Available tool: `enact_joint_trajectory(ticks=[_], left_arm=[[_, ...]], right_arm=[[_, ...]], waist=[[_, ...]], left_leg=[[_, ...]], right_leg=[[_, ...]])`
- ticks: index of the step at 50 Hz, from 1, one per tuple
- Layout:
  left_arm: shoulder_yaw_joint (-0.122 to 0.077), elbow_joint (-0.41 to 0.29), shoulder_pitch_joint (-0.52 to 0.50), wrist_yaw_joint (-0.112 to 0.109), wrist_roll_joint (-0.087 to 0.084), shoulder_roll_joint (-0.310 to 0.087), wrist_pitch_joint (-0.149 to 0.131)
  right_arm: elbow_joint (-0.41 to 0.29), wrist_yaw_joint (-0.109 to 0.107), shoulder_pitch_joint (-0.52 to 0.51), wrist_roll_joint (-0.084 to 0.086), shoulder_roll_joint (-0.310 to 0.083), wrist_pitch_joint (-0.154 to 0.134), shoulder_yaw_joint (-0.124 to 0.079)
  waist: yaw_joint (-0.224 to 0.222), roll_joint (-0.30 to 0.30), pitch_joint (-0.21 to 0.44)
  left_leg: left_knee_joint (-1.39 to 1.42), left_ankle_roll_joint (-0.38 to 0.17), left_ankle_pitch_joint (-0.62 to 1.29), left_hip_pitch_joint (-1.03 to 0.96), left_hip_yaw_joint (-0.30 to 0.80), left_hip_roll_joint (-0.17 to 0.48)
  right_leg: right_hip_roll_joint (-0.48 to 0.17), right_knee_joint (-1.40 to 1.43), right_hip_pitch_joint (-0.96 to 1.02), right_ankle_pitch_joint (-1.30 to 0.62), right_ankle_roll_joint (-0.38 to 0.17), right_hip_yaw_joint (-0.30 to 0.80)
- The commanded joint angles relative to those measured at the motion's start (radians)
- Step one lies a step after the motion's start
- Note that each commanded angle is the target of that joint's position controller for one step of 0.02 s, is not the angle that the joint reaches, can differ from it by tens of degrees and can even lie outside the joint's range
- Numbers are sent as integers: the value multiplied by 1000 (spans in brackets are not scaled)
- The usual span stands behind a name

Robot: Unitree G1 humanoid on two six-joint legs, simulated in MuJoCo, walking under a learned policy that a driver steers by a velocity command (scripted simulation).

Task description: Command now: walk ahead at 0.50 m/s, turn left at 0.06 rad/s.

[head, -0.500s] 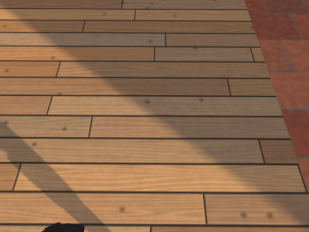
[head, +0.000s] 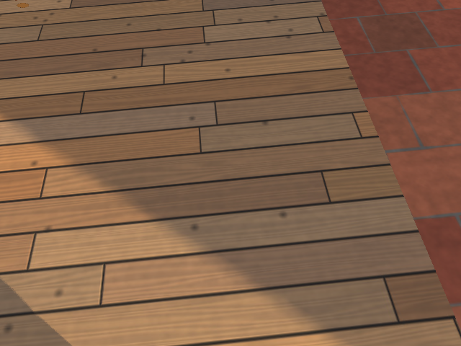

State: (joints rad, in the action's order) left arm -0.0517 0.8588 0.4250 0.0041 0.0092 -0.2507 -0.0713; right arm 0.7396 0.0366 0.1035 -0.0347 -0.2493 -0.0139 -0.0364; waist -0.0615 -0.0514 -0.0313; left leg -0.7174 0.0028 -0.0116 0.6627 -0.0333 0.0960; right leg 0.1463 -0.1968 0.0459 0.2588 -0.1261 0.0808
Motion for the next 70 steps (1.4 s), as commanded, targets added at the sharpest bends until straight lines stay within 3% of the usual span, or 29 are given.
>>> enact_joint_trajectory(ticks=[1, 4, 6, 7, 8, 9, 10, 11, 13, 17, 27, 31, 32, 33, 34, 35, 36, 38, 43, 49, 54, 56, 57, 58, 59, 61, 62, 65, 70], left_arm=[[-23, -14, 74, -12, 14, -135, -13], [-21, -7, 27, -26, 25, -156, -16], [-24, -2, 4, -29, 32, -177, -11], [-20, -15, -16, -30, 25, -174, -13], [-3, -58, 54, -23, -10, -102, -19], [-9, -62, 44, -15, 16, -129, -25], [-6, -85, -36, -9, 31, -132, -27], [-1, -102, -97, -2, 28, -137, -35], [3, -119, -117, 3, 37, -119, -18], [17, -139, -139, 9, 45, -83, 23], [36, -261, -484, 18, 22, -75, 10], [16, -225, -319, 4, 16, -131, -9], [3, -196, -202, -8, 24, -162, -22], [-16, -190, -44, -28, 47, -239, -29], [-37, -193, -46, -33, 56, -321, -11], [-33, -192, -87, -28, 40, -245, 4], [-11, -202, -138, -23, 32, -154, 4], [4, -184, -171, -18, 30, -103, -4], [-4, -146, -142, -11, 3, -116, -35], [-13, -130, -155, -19, 0, -135, -5], [-35, -117, -122, -29, -8, -183, 23], [-35, -119, -95, -29, -9, -180, 37], [-11, -160, -35, -21, 20, -80, 48], [-15, -183, -16, -25, 15, -111, 73], [-17, -171, -61, -28, 24, -134, 87], [-13, -181, -167, -30, 18, -121, 84], [-15, -182, -160, -30, 25, -126, 92], [-12, -163, -120, -24, 26, -108, 116], [-8, -173, -181, -26, 17, -91, 129]], right_arm=[[-107, 8, -153, 8, -64, -23, -6], [-82, 5, -59, 13, -82, -28, -14], [-11, -12, 161, 11, -116, -35, -34], [28, -21, 312, -4, -146, -42, -47], [34, -30, 414, -23, -279, -42, -85], [44, -15, 359, 21, -243, -30, -80], [28, -10, 261, 39, -216, -26, -75], [15, -8, 207, 34, -163, -23, -63], [29, -15, 187, 30, -123, -28, -48], [45, -17, 231, 35, -159, -49, -58], [56, -36, 391, 23, -182, -33, -73], [19, -43, 297, 16, -211, -36, -80], [17, -34, 282, 26, -200, -44, -76], [-13, -27, 285, 40, -131, -54, -56], [-44, -29, 406, 65, -59, -49, -39], [-11, -40, 391, 27, -146, -30, -47], [-9, -32, 311, 15, -159, -24, -52], [-20, -11, 250, 4, -130, -14, -49], [-44, 6, 220, 1, -98, 24, -45], [-110, 32, 62, 3, -51, 26, -17], [-133, 25, 72, -12, -96, 17, -34], [-91, 1, 233, -33, -143, -8, -54], [-107, -16, 244, -19, -249, -16, -74], [-119, -18, 283, 39, -315, 0, -102], [-123, -24, 258, 55, -260, 16, -93], [-118, -38, 155, 35, -163, 33, -62], [-120, -44, 132, 37, -145, 35, -57], [-112, -34, 124, 23, -159, 28, -62], [-103, -33, 135, 13, -162, 38, -66]], waist=[[-28, 109, -51], [34, 126, -18], [131, 121, 98], [203, 95, 175], [184, -112, 300], [140, -133, 324], [106, -42, 165], [99, 34, 77], [46, 61, -10], [33, 17, 11], [160, -20, 9], [60, -38, 62], [-4, 14, 126], [-62, 130, 276], [8, 353, 365], [24, 213, 272], [22, 102, 144], [45, 127, 45], [90, 159, 53], [65, 184, 37], [61, 174, 73], [138, 34, 181], [81, -163, 243], [117, -211, 389], [121, -57, 332], [81, 6, 117], [59, -16, 91], [36, -3, 140], [68, -55, 122]], left_leg=[[83, -45, -6, 33, -34, -33], [144, -105, -120, -149, -60, -112], [207, -149, -159, -381, -78, -185], [235, -192, -132, -613, 14, -110], [239, -343, -135, -917, 472, 177], [400, -407, -80, -950, 814, 259], [418, -386, -198, -817, 684, 229], [451, -359, -189, -684, 574, 197], [496, -301, -65, -501, 436, 105], [528, -292, 67, -424, 324, 30], [414, -216, 221, -615, 373, 4], [265, -155, 309, -558, 426, 1], [103, -129, 298, -505, 381, -57], [-162, -103, 73, -395, 293, -114], [-400, -73, -559, -98, 164, -261], [-506, -80, -519, 8, 147, -162], [-508, -77, -419, 5, 145, -126], [-444, -59, -335, -37, 123, -73], [-412, -13, -286, -50, 77, -83], [-58, -18, -70, -164, -13, -79], [116, -83, -191, -277, -52, -127], [284, -139, 69, -529, 28, -112], [206, -207, 623, -714, 364, 186], [264, -409, 700, -826, 643, 302], [296, -394, 537, -782, 556, 269], [359, -309, 332, -567, 417, 141], [374, -279, 304, -505, 382, 97], [384, -248, 272, -447, 351, 51], [451, -233, -124, -406, 391, 32]], right_leg=[[-312, 8, 60, -598, -51, 70], [-327, -97, 77, -932, -20, 1], [-306, -383, 82, -1116, 3, -49], [-282, -609, -69, -936, 17, -78], [-138, -1037, -416, -427, 76, -148], [-28, -1196, -621, 209, 80, -54], [-111, -1206, -703, 139, 74, 15], [-155, -1147, -705, 75, 76, 3], [-204, -1015, -637, 56, 95, -6], [-219, -865, -609, 2, 149, -53], [-165, -442, -670, -214, 175, -68], [-112, -299, -356, -95, 124, -56], [-146, -234, -172, -117, 94, -30], [-373, -203, 57, 80, 38, 185], [-610, -108, 259, 148, -78, 619], [-594, -96, 164, 275, -91, 672], [-536, -77, 33, 241, -66, 510], [-439, -34, -112, -14, -21, 255], [-411, -79, -142, -759, -36, -26], [-363, -99, -192, -715, -8, -221], [-403, -313, -105, -777, 22, -235], [-333, -678, -208, -547, 87, -278], [-233, -955, -457, 289, 127, -295], [-97, -1145, -611, 445, 154, -129], [-165, -1166, -655, 379, 160, -53], [-202, -1054, -663, 235, 160, -42], [-209, -994, -624, 200, 162, -39], [-175, -930, -533, 166, 164, -52], [-167, -770, -519, 131, 160, -51]])
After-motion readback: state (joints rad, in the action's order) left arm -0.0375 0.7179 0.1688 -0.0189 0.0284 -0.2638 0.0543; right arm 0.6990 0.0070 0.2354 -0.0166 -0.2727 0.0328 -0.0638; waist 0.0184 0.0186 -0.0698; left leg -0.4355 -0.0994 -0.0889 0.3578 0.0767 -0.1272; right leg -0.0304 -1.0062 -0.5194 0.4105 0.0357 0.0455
